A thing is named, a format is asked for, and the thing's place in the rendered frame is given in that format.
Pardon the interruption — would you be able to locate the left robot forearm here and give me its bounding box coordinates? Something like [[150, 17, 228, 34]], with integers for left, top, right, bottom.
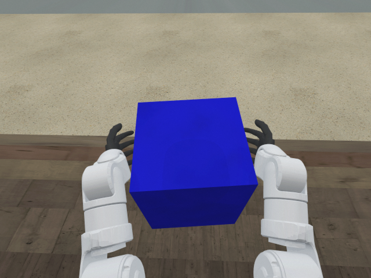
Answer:
[[79, 149, 133, 278]]

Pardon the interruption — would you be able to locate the carton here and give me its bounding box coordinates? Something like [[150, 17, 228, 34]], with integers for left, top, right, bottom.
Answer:
[[129, 97, 258, 229]]

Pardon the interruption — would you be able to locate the right robot forearm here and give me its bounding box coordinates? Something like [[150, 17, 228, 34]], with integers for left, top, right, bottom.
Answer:
[[254, 144, 323, 277]]

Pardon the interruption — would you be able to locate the right robot hand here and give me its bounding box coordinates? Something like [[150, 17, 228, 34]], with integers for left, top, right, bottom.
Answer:
[[244, 119, 275, 164]]

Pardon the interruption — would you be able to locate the left robot upper arm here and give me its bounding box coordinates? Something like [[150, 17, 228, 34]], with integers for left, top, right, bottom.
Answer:
[[81, 254, 146, 278]]

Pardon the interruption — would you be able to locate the right robot upper arm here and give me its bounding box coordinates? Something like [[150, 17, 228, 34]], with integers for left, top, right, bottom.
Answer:
[[253, 250, 323, 278]]

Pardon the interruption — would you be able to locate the left robot hand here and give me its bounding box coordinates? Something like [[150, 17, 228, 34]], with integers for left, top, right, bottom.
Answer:
[[105, 123, 134, 166]]

